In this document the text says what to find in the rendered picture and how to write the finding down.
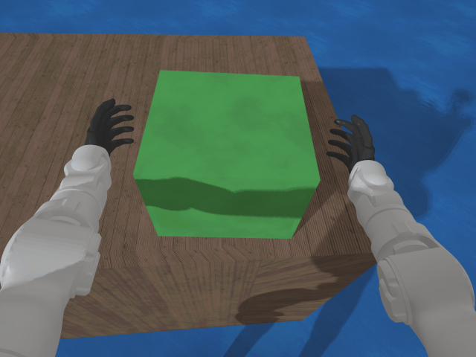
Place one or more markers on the robot left hand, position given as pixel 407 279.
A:
pixel 100 132

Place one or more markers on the right robot upper arm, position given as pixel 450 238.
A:
pixel 427 291

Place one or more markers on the pedestal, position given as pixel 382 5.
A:
pixel 50 87

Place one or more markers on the right robot forearm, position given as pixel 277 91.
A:
pixel 386 221

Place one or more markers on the carton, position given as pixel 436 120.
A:
pixel 226 155

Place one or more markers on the robot right hand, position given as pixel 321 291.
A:
pixel 361 142

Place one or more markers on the left robot upper arm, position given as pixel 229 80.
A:
pixel 51 263

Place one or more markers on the left robot forearm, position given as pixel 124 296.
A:
pixel 80 198

